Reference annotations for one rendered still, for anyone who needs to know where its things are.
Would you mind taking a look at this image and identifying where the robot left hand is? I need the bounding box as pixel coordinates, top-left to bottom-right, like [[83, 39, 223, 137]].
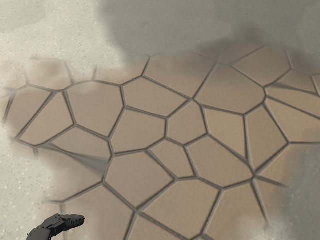
[[26, 213, 85, 240]]

